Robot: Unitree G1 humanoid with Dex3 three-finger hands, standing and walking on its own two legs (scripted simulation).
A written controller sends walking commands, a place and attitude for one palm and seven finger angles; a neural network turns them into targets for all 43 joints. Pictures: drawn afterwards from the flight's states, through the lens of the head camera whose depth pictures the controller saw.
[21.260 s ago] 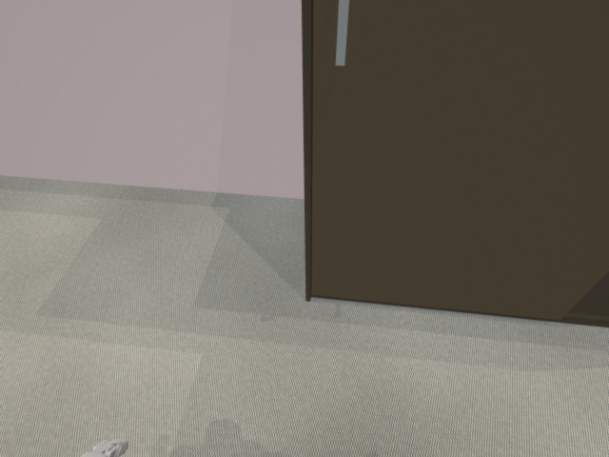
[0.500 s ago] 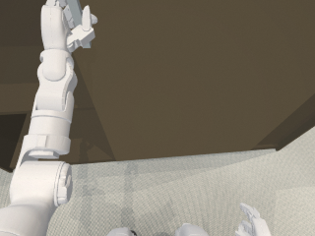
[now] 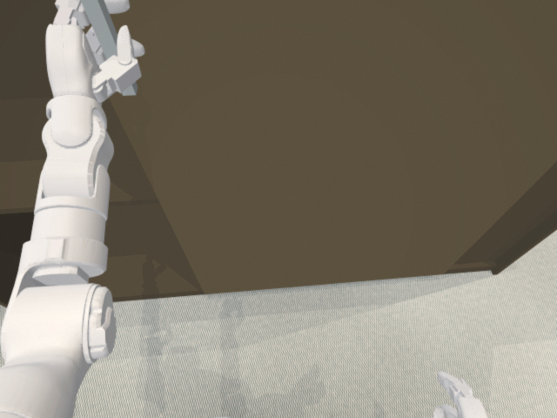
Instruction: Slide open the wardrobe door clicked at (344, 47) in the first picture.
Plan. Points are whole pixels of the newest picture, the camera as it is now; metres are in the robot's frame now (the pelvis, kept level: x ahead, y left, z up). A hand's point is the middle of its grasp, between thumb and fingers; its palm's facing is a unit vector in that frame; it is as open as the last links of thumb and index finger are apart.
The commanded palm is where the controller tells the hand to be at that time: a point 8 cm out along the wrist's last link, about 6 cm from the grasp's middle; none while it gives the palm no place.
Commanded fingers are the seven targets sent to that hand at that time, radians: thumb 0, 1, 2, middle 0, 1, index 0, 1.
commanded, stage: stop walking and hold the door there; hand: left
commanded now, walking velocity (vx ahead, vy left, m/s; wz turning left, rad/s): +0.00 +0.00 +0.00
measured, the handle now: (104, 12) +0.51 +0.23 +0.27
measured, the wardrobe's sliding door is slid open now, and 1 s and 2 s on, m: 0.65 0.65 0.64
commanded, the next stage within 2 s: loosen the grip on the handle in 0.06 s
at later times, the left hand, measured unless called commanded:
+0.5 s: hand (130, 59) +0.47 +0.19 +0.24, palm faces +0.29 -0.95 -0.13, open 12.2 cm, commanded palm +0.43 +0.24 +0.23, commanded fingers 0.00 -0.55 0.20 -0.34 -1.27 -0.34 -1.27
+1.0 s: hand (122, 56) +0.47 +0.20 +0.24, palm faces +0.23 -0.97 -0.12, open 14.7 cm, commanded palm +0.44 +0.27 +0.24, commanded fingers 0.00 -0.55 0.20 -0.25 -1.15 -0.25 -1.15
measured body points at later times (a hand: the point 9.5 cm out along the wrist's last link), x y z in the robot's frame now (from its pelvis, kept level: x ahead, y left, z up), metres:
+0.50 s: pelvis -0.04 -0.01 +0.00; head +0.00 -0.02 +0.45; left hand +0.44 +0.24 +0.25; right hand -0.01 -0.29 -0.12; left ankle +0.00 +0.12 -0.73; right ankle -0.01 -0.11 -0.73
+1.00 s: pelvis -0.01 +0.01 +0.00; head +0.02 +0.01 +0.45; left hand +0.45 +0.25 +0.25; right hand +0.05 -0.26 -0.10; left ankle +0.00 +0.12 -0.73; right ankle -0.01 -0.11 -0.73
